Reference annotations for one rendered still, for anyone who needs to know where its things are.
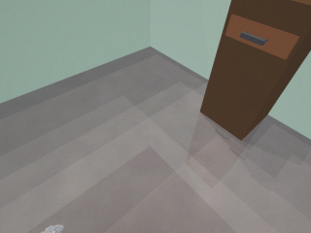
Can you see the drawer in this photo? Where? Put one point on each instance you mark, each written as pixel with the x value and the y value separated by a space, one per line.
pixel 280 43

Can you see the handle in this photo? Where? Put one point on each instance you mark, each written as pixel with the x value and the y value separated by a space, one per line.
pixel 252 38

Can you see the cabinet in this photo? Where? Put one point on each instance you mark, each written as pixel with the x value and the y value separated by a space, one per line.
pixel 246 82

